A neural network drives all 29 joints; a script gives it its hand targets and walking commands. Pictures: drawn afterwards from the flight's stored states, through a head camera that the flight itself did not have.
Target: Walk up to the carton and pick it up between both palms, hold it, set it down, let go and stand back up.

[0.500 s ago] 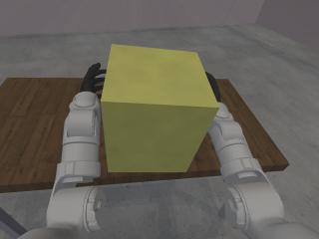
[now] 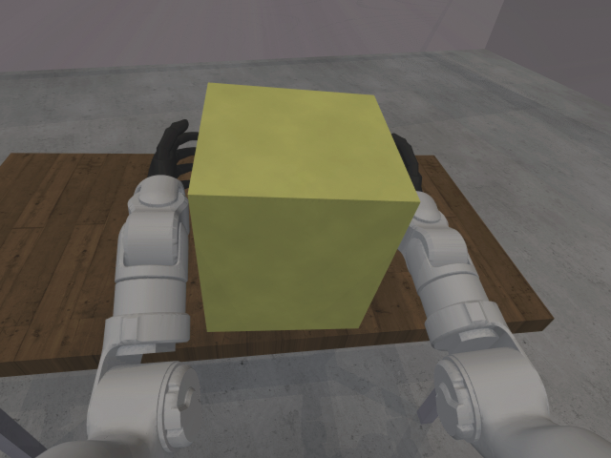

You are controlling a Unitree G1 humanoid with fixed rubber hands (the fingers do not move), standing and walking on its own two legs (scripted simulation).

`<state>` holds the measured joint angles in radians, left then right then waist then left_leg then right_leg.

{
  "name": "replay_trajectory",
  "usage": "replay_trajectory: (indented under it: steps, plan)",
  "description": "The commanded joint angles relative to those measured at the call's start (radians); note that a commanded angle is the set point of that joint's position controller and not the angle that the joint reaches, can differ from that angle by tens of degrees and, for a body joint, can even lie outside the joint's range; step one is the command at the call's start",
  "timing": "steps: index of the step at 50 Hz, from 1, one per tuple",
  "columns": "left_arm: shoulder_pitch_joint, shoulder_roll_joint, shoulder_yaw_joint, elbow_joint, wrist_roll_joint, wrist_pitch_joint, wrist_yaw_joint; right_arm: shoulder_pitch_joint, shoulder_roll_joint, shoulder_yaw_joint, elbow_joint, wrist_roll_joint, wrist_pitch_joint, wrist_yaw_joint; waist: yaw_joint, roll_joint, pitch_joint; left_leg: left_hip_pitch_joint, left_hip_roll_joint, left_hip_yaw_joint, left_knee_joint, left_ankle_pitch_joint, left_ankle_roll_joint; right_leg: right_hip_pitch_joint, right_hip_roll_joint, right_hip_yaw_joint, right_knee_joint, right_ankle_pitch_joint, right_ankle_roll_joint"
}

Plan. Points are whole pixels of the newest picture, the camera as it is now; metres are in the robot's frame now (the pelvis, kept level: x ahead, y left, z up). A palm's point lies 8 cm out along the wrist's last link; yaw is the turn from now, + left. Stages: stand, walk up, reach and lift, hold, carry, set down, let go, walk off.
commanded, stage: reach and lift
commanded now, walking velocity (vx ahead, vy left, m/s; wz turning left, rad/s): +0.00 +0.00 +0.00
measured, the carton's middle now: (289, 215) +0.36 -0.01 +0.16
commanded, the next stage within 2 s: hold in 0.28 s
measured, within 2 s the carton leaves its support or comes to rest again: neither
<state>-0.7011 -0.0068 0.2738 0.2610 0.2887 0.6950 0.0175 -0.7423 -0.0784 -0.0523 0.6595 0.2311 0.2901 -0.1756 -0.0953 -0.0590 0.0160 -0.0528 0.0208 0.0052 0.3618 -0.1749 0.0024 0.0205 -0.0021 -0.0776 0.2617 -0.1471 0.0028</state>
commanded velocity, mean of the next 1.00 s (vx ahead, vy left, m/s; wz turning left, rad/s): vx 0.00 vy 0.00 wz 0.00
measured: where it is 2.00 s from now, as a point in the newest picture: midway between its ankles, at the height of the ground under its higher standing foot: outside the picture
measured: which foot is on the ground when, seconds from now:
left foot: down 0.00-1.00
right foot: down 0.00-1.00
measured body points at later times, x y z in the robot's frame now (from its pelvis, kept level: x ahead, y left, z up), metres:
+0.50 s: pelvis -0.01 +0.00 +0.00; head -0.07 +0.02 +0.44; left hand +0.38 +0.15 +0.22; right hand +0.38 -0.16 +0.21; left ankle +0.02 +0.11 -0.75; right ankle +0.01 -0.12 -0.75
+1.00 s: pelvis +0.00 +0.00 +0.00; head -0.06 +0.03 +0.44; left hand +0.38 +0.15 +0.22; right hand +0.38 -0.15 +0.22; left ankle +0.02 +0.11 -0.75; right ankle +0.01 -0.12 -0.75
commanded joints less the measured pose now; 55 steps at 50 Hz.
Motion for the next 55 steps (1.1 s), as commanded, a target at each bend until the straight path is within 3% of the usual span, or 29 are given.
replay_trajectory:
  steps: [1,14,20,28,44,49,55]
  plan:
    - [-0.671,-0.628,-0.468,-0.096,-0.151,-0.055,-0.121,-0.865,0.631,0.366,-0.32,0.071,-0.041,0.062,-0.009,0.082,-0.398,0.156,-0.046,-0.015,-0.021,0.293,-0.037,0.041,0.06,0.009,-0.011,0.206,0.036]
    - [-0.681,-0.621,-0.48,-0.168,-0.162,-0.019,-0.126,-0.875,0.65,0.41,-0.383,0.107,-0.001,0.044,0.004,0.072,-0.416,0.144,-0.056,-0.007,-0.022,0.295,-0.032,0.07,0.062,0.017,-0.006,0.228,0.047]
    - [-0.711,-0.612,-0.456,-0.128,-0.154,0.006,-0.135,-0.902,0.65,0.372,-0.346,0.095,0.022,0.048,0.002,0.08,-0.36,0.099,-0.051,-0.002,-0.054,0.18,-0.024,0.047,0.057,0.019,-0.022,0.112,0.038]
    - [-0.728,-0.608,-0.428,-0.083,-0.148,0.008,-0.142,-0.924,0.65,0.352,-0.312,0.088,0.039,0.048,0.004,0.072,-0.358,0.075,-0.053,0.002,-0.062,0.151,-0.019,0.047,0.055,0.02,-0.021,0.089,0.041]
    - [-0.743,-0.601,-0.427,-0.089,-0.152,0.006,-0.141,-0.92,0.652,0.359,-0.302,0.11,0.051,0.044,0.004,0.078,-0.369,0.092,-0.056,0.001,-0.045,0.202,-0.026,0.051,0.059,0.018,-0.017,0.126,0.043]
    - [-0.726,-0.605,-0.442,-0.134,-0.155,0.011,-0.14,-0.917,0.651,0.389,-0.351,0.136,0.052,0.037,0.008,0.083,-0.399,0.114,-0.058,-0.003,-0.028,0.265,-0.032,0.064,0.063,0.019,-0.008,0.184,0.047]
    - [-0.718,-0.607,-0.455,-0.152,-0.153,0.019,-0.145,-0.892,0.643,0.381,-0.348,0.127,0.061,0.036,-0.003,0.089,-0.373,0.115,-0.053,-0.003,-0.034,0.246,-0.038,0.054,0.064,0.019,-0.018,0.149,0.04]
